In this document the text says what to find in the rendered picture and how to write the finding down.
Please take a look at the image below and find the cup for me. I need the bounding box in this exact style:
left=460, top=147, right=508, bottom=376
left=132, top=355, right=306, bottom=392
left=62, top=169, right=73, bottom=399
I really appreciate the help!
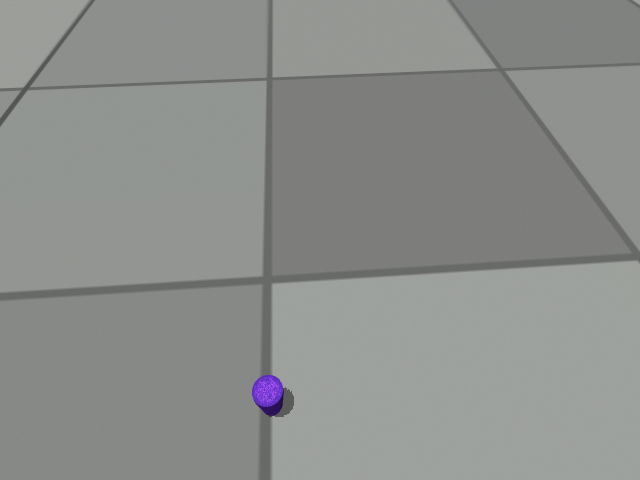
left=252, top=375, right=284, bottom=416

